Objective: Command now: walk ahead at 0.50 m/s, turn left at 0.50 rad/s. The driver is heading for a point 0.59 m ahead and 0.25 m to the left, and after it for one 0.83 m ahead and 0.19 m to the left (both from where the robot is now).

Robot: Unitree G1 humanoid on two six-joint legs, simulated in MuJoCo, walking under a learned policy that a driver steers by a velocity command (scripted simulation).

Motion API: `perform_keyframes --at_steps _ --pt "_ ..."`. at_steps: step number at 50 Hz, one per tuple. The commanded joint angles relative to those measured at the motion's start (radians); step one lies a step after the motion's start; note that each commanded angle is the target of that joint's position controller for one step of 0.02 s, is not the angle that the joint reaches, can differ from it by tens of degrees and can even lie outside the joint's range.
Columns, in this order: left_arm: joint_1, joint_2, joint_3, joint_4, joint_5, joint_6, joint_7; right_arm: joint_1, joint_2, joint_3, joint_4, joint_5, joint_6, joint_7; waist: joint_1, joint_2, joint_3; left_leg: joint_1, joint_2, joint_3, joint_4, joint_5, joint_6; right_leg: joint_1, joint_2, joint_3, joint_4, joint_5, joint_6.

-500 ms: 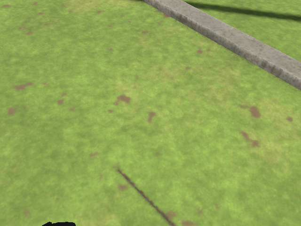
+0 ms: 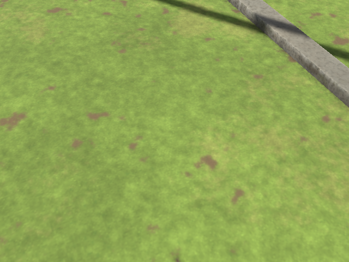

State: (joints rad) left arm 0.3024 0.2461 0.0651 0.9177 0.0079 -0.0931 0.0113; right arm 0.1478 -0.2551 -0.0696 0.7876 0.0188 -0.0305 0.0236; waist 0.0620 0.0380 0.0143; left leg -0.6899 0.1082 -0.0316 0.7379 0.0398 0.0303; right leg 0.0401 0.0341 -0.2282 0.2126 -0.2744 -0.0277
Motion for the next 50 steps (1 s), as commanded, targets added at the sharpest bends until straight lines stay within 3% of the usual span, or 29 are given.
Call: perform_keyframes --at_steps 1,3,5,6,7,8,9,10,11,12,13,15,18,22,26,29,30,31,32,33,34,35,36,37,38,40,42,46,50 --pt "0.014 0.177 0.042 -0.033 -0.014 0.010 0.009 -0.138 -0.034 0.001 -0.121 0.001 -0.013 0.022 0.019 -0.071 0.085 -0.056 -0.007 0.049 -0.070 -0.037 0.023 0.036 -0.322 0.056 -0.036 0.466 -0.122" --pt "-0.003 0.196 0.047 -0.034 -0.022 0.025 0.011 -0.132 -0.050 -0.007 -0.145 0.002 -0.010 0.033 -0.009 -0.093 0.066 0.003 -0.043 0.095 -0.094 -0.127 0.053 0.077 -0.332 0.027 0.043 0.679 -0.103" --pt "-0.030 0.227 0.056 -0.043 -0.031 0.038 0.018 -0.044 -0.091 -0.029 -0.142 0.003 -0.003 0.035 -0.074 -0.137 -0.007 0.160 -0.115 0.154 -0.087 -0.231 0.095 0.088 -0.328 0.004 0.210 0.999 -0.082" --pt "-0.051 0.238 0.058 -0.048 -0.034 0.045 0.020 0.079 -0.131 -0.052 -0.117 0.006 -0.001 0.031 -0.148 -0.133 -0.070 0.324 -0.156 0.167 -0.128 -0.225 0.126 0.049 -0.307 -0.011 0.380 1.052 -0.064" --pt "-0.062 0.226 0.052 -0.057 -0.032 0.043 0.022 0.249 -0.197 -0.088 -0.073 0.006 0.003 0.015 -0.233 -0.087 -0.155 0.606 -0.166 0.109 -0.200 -0.169 0.167 -0.109 -0.261 -0.020 0.632 0.894 -0.025" --pt "0.005 0.099 0.014 -0.099 0.011 0.026 0.011 0.301 -0.309 -0.112 -0.056 0.010 0.007 -0.005 -0.169 0.164 -0.226 0.952 0.079 -0.322 -0.217 -0.185 0.294 -0.529 -0.123 -0.003 1.001 0.098 0.032" --pt "0.002 0.078 -0.006 -0.130 -0.005 -0.020 -0.006 0.292 -0.301 -0.096 -0.094 0.002 -0.013 0.003 -0.143 0.175 -0.384 1.109 0.235 -0.812 -0.404 -0.340 0.438 -0.758 0.020 0.247 1.204 -0.339 0.044" --pt "-0.130 0.154 0.015 -0.157 -0.047 -0.049 -0.019 0.281 -0.222 -0.073 -0.091 -0.008 -0.025 0.009 -0.191 0.067 -0.300 1.064 0.208 -0.706 -0.453 -0.317 0.368 -0.860 -0.041 0.329 1.221 -0.257 0.018" --pt "-0.165 0.151 0.012 -0.173 -0.053 -0.063 -0.021 0.225 -0.187 -0.063 -0.094 -0.004 -0.034 0.009 -0.158 0.027 -0.185 0.922 0.172 -0.556 -0.451 -0.240 0.326 -0.866 -0.085 0.317 1.145 -0.161 -0.002" --pt "-0.160 0.147 0.015 -0.159 -0.030 -0.064 -0.012 0.151 -0.157 -0.053 -0.107 -0.001 -0.037 0.008 -0.108 -0.044 -0.118 0.770 0.125 -0.443 -0.455 -0.140 0.290 -0.803 -0.126 0.313 1.056 -0.096 0.002" --pt "-0.143 0.160 0.025 -0.152 -0.013 -0.053 -0.007 0.103 -0.127 -0.042 -0.122 -0.006 -0.038 0.005 -0.072 -0.033 -0.087 0.661 0.091 -0.368 -0.471 -0.050 0.271 -0.730 -0.152 0.314 0.985 -0.054 0.012" --pt "-0.118 0.149 0.029 -0.157 -0.003 -0.026 -0.009 0.087 -0.127 -0.039 -0.136 -0.008 -0.040 -0.004 -0.041 -0.012 -0.075 0.558 0.057 -0.318 -0.504 0.034 0.268 -0.659 -0.160 0.305 0.915 -0.013 0.041" --pt "-0.187 0.114 0.019 -0.187 0.010 -0.006 -0.003 0.131 -0.167 -0.049 -0.130 -0.004 -0.042 -0.025 -0.052 -0.007 -0.044 0.486 0.024 -0.246 -0.519 0.105 0.260 -0.674 -0.138 0.280 0.755 0.097 0.086" --pt "-0.334 0.082 0.004 -0.233 0.000 -0.012 -0.011 0.186 -0.171 -0.051 -0.117 0.001 -0.030 -0.040 -0.109 0.043 -0.020 0.454 -0.029 -0.211 -0.498 -0.020 0.201 -0.618 -0.078 0.276 0.448 0.325 0.094" --pt "-0.405 0.110 0.008 -0.270 -0.015 -0.027 -0.028 0.233 -0.171 -0.053 -0.097 0.008 -0.022 -0.042 -0.137 0.062 -0.011 0.509 0.005 -0.295 -0.440 -0.108 0.182 -0.573 -0.046 0.297 0.317 0.350 0.076" --pt "-0.366 0.147 0.024 -0.270 -0.017 -0.043 -0.038 0.223 -0.169 -0.055 -0.101 0.006 -0.012 -0.051 -0.106 0.092 -0.018 0.577 0.037 -0.381 -0.353 -0.096 0.165 -0.516 -0.038 0.312 0.270 0.237 0.042" --pt "-0.308 0.158 0.031 -0.256 -0.017 -0.049 -0.037 0.206 -0.164 -0.054 -0.107 0.006 -0.009 -0.051 -0.073 0.106 -0.034 0.576 0.026 -0.389 -0.310 -0.057 0.153 -0.441 -0.031 0.295 0.244 0.215 0.023" --pt "-0.207 0.183 0.046 -0.231 -0.008 -0.055 -0.032 0.190 -0.137 -0.044 -0.118 0.003 -0.009 -0.049 -0.022 0.097 -0.092 0.548 -0.024 -0.362 -0.204 0.003 0.124 -0.284 -0.043 0.291 0.216 0.225 -0.008" --pt "-0.057 0.233 0.060 -0.217 0.009 -0.057 -0.024 0.183 -0.084 -0.023 -0.140 -0.011 -0.012 -0.044 0.043 0.010 -0.228 0.429 -0.085 -0.287 0.057 -0.095 0.086 -0.021 -0.194 0.429 0.242 0.180 -0.070" --pt "0.056 0.304 0.079 -0.184 0.019 -0.043 -0.025 0.329 -0.026 -0.006 -0.160 0.016 -0.019 -0.045 -0.010 -0.326 -0.360 0.058 -0.232 -0.156 0.394 -0.559 0.008 0.328 -0.421 0.882 0.171 -0.015 -0.234" --pt "0.044 0.226 0.061 -0.189 -0.010 -0.038 -0.030 0.345 -0.116 -0.015 -0.141 0.023 -0.021 -0.048 -0.002 -0.308 -0.323 -0.086 -0.157 -0.173 0.552 -0.624 -0.002 0.321 -0.460 1.035 0.107 -0.230 -0.234" --pt "-0.004 0.158 0.043 -0.205 -0.013 -0.030 -0.025 0.244 -0.176 -0.031 -0.147 0.019 -0.016 -0.046 0.023 -0.199 -0.190 -0.124 -0.116 -0.163 0.598 -0.529 -0.009 0.198 -0.420 0.884 0.086 -0.242 -0.191" --pt "-0.057 0.140 0.033 -0.211 -0.004 -0.020 -0.023 0.176 -0.178 -0.033 -0.161 0.008 -0.011 -0.047 0.012 -0.122 -0.107 -0.093 -0.079 -0.122 0.583 -0.453 -0.013 0.062 -0.378 0.738 0.075 -0.124 -0.160" --pt "-0.089 0.123 0.027 -0.203 0.002 -0.015 -0.022 0.133 -0.166 -0.036 -0.176 -0.004 -0.011 -0.044 -0.006 -0.104 -0.045 -0.067 -0.051 -0.117 0.538 -0.404 -0.012 -0.048 -0.339 0.642 0.051 -0.011 -0.151" --pt "-0.103 0.109 0.020 -0.197 0.009 -0.017 -0.020 0.138 -0.148 -0.038 -0.180 0.000 -0.008 -0.037 -0.032 -0.129 -0.030 -0.020 -0.023 -0.116 0.505 -0.374 -0.008 -0.112 -0.309 0.563 0.029 0.059 -0.139" --pt "-0.105 0.106 0.022 -0.181 0.001 -0.024 -0.020 0.151 -0.109 -0.032 -0.184 0.012 0.004 -0.030 -0.047 -0.156 -0.019 0.011 -0.005 -0.087 0.459 -0.355 -0.010 -0.162 -0.282 0.457 -0.015 0.128 -0.145" --pt "-0.093 0.136 0.031 -0.163 -0.004 -0.031 -0.019 0.115 -0.091 -0.025 -0.206 0.007 0.012 -0.029 -0.047 -0.136 -0.003 -0.024 0.008 -0.079 0.397 -0.315 -0.020 -0.166 -0.295 0.393 -0.044 0.205 -0.163" --pt "-0.084 0.174 0.041 -0.141 -0.003 -0.023 -0.014 0.045 -0.082 -0.017 -0.224 0.005 0.008 -0.016 -0.031 -0.108 0.001 -0.049 0.014 -0.058 0.219 -0.143 -0.031 -0.118 -0.292 0.257 -0.057 0.323 -0.156" --pt "-0.041 0.203 0.044 -0.118 -0.012 -0.006 -0.007 -0.087 -0.061 -0.005 -0.257 0.005 -0.003 0.010 0.020 -0.097 0.040 0.001 -0.007 0.017 0.017 -0.023 -0.016 -0.081 -0.282 0.144 -0.051 0.342 -0.125"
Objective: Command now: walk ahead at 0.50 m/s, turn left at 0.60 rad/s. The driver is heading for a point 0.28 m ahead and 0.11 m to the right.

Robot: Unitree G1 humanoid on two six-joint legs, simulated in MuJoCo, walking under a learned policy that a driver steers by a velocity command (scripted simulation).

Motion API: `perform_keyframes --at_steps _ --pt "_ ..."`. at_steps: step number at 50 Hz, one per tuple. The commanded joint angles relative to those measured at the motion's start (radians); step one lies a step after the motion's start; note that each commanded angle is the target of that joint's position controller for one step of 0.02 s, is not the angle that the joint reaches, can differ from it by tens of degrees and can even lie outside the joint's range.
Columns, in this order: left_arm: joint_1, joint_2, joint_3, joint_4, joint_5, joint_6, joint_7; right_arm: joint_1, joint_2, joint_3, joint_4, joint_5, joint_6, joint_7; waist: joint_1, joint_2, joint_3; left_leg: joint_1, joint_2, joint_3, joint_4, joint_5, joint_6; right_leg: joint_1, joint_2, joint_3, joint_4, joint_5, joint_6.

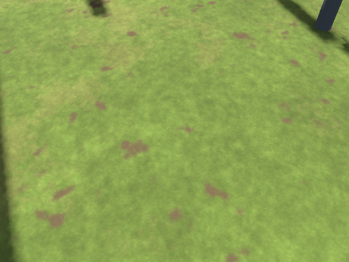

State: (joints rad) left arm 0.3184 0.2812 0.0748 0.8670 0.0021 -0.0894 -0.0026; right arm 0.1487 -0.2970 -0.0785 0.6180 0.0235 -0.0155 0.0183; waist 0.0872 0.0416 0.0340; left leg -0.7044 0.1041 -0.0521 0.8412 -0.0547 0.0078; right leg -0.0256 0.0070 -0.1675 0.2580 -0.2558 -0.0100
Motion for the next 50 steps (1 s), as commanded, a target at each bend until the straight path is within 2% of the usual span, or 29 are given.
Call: perform_keyframes --at_steps 1,3,5,6,7,8,9,10,11,12,13,14,15,17,20,22,24,26,27,28,29,30,31,32,33,35,41,50 --pt "-0.042 0.177 0.036 -0.060 -0.010 -0.004 0.007 -0.112 -0.018 0.006 -0.098 0.002 -0.018 0.021 0.002 -0.100 0.030 0.020 -0.008 0.051 -0.119 0.064 0.013 0.008 -0.264 0.070 -0.092 0.329 -0.139" --pt "-0.007 0.191 0.039 -0.041 -0.023 0.007 0.003 -0.149 -0.016 0.008 -0.119 0.002 -0.018 0.030 0.007 -0.099 0.047 0.046 -0.024 0.068 -0.175 0.001 0.037 0.045 -0.288 0.060 -0.074 0.383 -0.135" --pt "0.007 0.214 0.041 -0.021 -0.037 0.017 -0.001 -0.130 -0.033 -0.002 -0.127 -0.006 -0.020 0.030 -0.035 -0.117 0.033 0.141 -0.076 0.097 -0.223 -0.114 0.076 0.077 -0.307 0.057 -0.002 0.631 -0.136" --pt "-0.002 0.230 0.043 -0.014 -0.044 0.022 0.000 -0.066 -0.063 -0.017 -0.114 -0.012 -0.020 0.028 -0.089 -0.133 -0.009 0.248 -0.110 0.119 -0.258 -0.148 0.099 0.084 -0.301 0.044 0.094 0.797 -0.128" --pt "-0.026 0.225 0.036 -0.013 -0.044 0.029 0.004 0.090 -0.108 -0.043 -0.065 -0.017 -0.021 0.022 -0.181 -0.117 -0.088 0.459 -0.151 0.141 -0.343 -0.046 0.128 0.045 -0.262 0.003 0.280 0.902 -0.098" --pt "-0.021 0.184 0.018 -0.025 -0.024 0.023 0.007 0.230 -0.172 -0.066 -0.026 -0.025 -0.017 0.005 -0.237 -0.075 -0.185 0.744 -0.088 0.048 -0.320 0.134 0.154 -0.142 -0.214 -0.013 0.515 0.724 -0.050" --pt "0.082 0.055 -0.030 -0.070 0.015 0.005 -0.008 0.253 -0.286 -0.074 -0.025 -0.046 -0.020 -0.008 -0.151 0.201 -0.339 1.127 0.247 -0.444 -0.315 0.343 0.340 -0.564 -0.048 0.008 0.932 -0.144 0.034" --pt "0.058 0.128 -0.018 -0.029 -0.013 -0.014 -0.014 0.275 -0.213 -0.052 -0.040 -0.043 -0.023 -0.005 -0.203 0.140 -0.513 1.121 0.330 -0.621 -0.403 0.501 0.410 -0.588 -0.001 0.222 1.112 -0.396 0.044" --pt "-0.037 0.181 0.000 -0.061 -0.047 -0.013 -0.017 0.213 -0.169 -0.032 -0.032 -0.043 -0.029 0.003 -0.201 0.084 -0.386 1.024 0.281 -0.417 -0.391 0.655 0.364 -0.642 -0.053 0.250 1.132 -0.351 0.040" --pt "-0.082 0.153 -0.010 -0.076 -0.043 -0.012 -0.011 0.162 -0.135 -0.023 -0.019 -0.027 -0.035 0.004 -0.167 0.048 -0.268 0.898 0.221 -0.286 -0.396 0.644 0.311 -0.665 -0.095 0.228 1.051 -0.294 0.032" --pt "-0.099 0.141 -0.010 -0.069 -0.023 -0.006 -0.003 0.109 -0.105 -0.014 -0.012 -0.020 -0.039 0.004 -0.136 0.010 -0.190 0.776 0.178 -0.223 -0.433 0.589 0.277 -0.650 -0.118 0.214 0.976 -0.243 0.036" --pt "-0.080 0.144 -0.005 -0.060 -0.017 0.009 0.001 0.068 -0.086 -0.007 -0.013 -0.022 -0.041 0.003 -0.097 0.015 -0.160 0.668 0.152 -0.178 -0.477 0.570 0.261 -0.576 -0.135 0.216 0.934 -0.204 0.038" --pt "-0.049 0.128 -0.007 -0.047 -0.016 0.025 0.003 0.043 -0.086 -0.006 -0.010 -0.031 -0.044 0.003 -0.068 0.017 -0.155 0.587 0.143 -0.150 -0.514 0.567 0.258 -0.501 -0.132 0.213 0.904 -0.165 0.045" --pt "-0.010 0.085 -0.015 -0.032 -0.008 0.050 0.011 0.004 -0.082 -0.005 0.009 -0.038 -0.058 0.000 -0.028 0.021 -0.152 0.494 0.127 -0.080 -0.549 0.613 0.267 -0.420 -0.123 0.203 0.794 -0.106 0.067" --pt "-0.068 0.057 -0.027 -0.040 0.006 0.059 0.017 -0.022 -0.090 -0.006 0.042 -0.040 -0.056 -0.014 -0.034 0.047 -0.144 0.453 0.084 0.007 -0.556 0.591 0.240 -0.358 -0.109 0.190 0.577 0.032 0.074" --pt "-0.115 0.066 -0.027 -0.046 0.004 0.062 0.014 0.003 -0.098 -0.006 0.073 -0.042 -0.047 -0.019 -0.059 0.053 -0.151 0.475 0.083 0.012 -0.556 0.533 0.229 -0.335 -0.096 0.188 0.489 0.122 0.072" --pt "-0.150 0.080 -0.023 -0.053 0.001 0.067 0.013 0.016 -0.094 -0.001 0.103 -0.041 -0.039 -0.019 -0.073 0.052 -0.141 0.485 0.095 -0.007 -0.550 0.433 0.222 -0.316 -0.090 0.194 0.428 0.135 0.063" --pt "-0.169 0.089 -0.018 -0.057 0.006 0.069 0.010 0.009 -0.086 0.004 0.126 -0.035 -0.032 -0.017 -0.069 0.052 -0.121 0.481 0.099 -0.030 -0.523 0.304 0.208 -0.285 -0.080 0.192 0.354 0.123 0.043" --pt "-0.156 0.087 -0.016 -0.050 0.012 0.067 0.009 -0.006 -0.076 0.009 0.134 -0.027 -0.029 -0.018 -0.051 0.045 -0.115 0.466 0.082 -0.028 -0.491 0.218 0.185 -0.233 -0.069 0.181 0.274 0.171 0.026" --pt "-0.154 0.097 -0.013 -0.047 0.022 0.065 0.009 0.017 -0.054 0.017 0.149 -0.023 -0.028 -0.018 -0.048 0.023 -0.108 0.457 0.043 -0.025 -0.458 0.110 0.141 -0.177 -0.072 0.190 0.180 0.283 0.008" --pt "-0.161 0.140 -0.005 -0.054 0.027 0.062 0.014 0.060 -0.028 0.026 0.160 -0.039 -0.031 -0.020 -0.075 -0.043 -0.119 0.440 -0.013 -0.002 -0.404 -0.024 0.087 -0.111 -0.145 0.265 0.161 0.524 -0.014" --pt "-0.200 0.189 0.002 -0.063 0.024 0.065 0.022 0.177 -0.022 0.024 0.184 -0.053 -0.034 -0.021 -0.159 -0.170 -0.135 0.392 -0.084 0.032 -0.379 -0.210 0.043 -0.055 -0.214 0.320 0.197 0.601 -0.080" --pt "-0.232 0.117 -0.012 -0.057 0.013 0.072 0.019 0.181 -0.008 0.031 0.197 -0.054 -0.025 -0.031 -0.153 -0.214 -0.151 0.441 -0.093 0.052 -0.395 -0.257 0.014 -0.115 -0.215 0.334 0.176 0.429 -0.121" --pt "-0.254 0.080 -0.019 -0.060 0.007 0.077 0.010 0.124 -0.040 0.027 0.196 -0.047 -0.010 -0.039 -0.127 -0.182 -0.108 0.471 -0.091 0.055 -0.410 -0.233 0.009 -0.184 -0.174 0.320 0.158 0.281 -0.098" --pt "-0.260 0.071 -0.022 -0.056 0.007 0.077 0.005 0.089 -0.057 0.020 0.199 -0.039 0.004 -0.045 -0.113 -0.148 -0.090 0.476 -0.086 0.054 -0.406 -0.213 0.015 -0.208 -0.144 0.293 0.159 0.227 -0.071" --pt "-0.249 0.084 -0.021 -0.036 0.006 0.068 -0.002 0.077 -0.060 0.018 0.205 -0.039 0.025 -0.049 -0.105 -0.134 -0.077 0.487 -0.074 0.038 -0.416 -0.163 0.024 -0.209 -0.119 0.267 0.172 0.239 -0.049" --pt "-0.238 0.079 -0.021 0.019 0.001 0.064 0.010 0.077 -0.053 0.014 0.262 -0.029 0.018 -0.051 -0.089 -0.073 -0.116 0.520 -0.060 0.035 -0.407 -0.006 0.016 -0.125 -0.099 0.236 0.230 0.429 -0.058" --pt "-0.272 0.069 -0.019 0.077 -0.001 0.085 0.018 0.086 -0.044 0.016 0.346 -0.030 0.025 -0.058 -0.092 -0.041 -0.072 0.523 -0.059 0.045 -0.426 -0.036 0.008 -0.130 -0.074 0.215 0.220 0.354 -0.056"
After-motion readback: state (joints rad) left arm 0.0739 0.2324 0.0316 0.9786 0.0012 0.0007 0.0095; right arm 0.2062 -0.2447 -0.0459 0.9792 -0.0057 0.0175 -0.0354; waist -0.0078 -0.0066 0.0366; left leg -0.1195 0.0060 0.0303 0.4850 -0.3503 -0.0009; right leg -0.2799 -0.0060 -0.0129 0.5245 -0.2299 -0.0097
